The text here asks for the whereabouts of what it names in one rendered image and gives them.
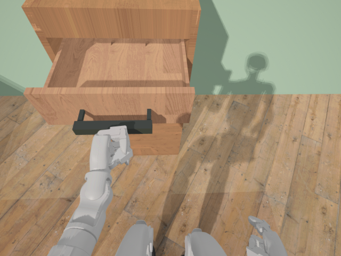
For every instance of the cabinet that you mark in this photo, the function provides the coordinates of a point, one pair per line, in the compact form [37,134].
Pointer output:
[53,20]

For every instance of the drawer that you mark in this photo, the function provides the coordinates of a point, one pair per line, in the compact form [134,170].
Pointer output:
[116,79]

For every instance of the robot right hand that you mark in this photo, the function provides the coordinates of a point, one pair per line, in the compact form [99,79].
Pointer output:
[270,245]

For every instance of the robot thigh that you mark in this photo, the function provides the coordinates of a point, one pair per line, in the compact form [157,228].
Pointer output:
[137,242]
[202,244]

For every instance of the handle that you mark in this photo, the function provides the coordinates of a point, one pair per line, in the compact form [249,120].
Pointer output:
[81,127]

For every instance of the robot left hand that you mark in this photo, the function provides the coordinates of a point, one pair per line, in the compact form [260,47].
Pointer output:
[102,148]

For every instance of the robot left forearm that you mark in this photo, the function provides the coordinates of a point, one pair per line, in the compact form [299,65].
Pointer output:
[83,229]

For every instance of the right robot thigh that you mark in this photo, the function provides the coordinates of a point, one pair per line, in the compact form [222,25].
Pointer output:
[202,244]

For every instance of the left robot thigh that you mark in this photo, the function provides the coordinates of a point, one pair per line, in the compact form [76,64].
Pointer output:
[137,242]

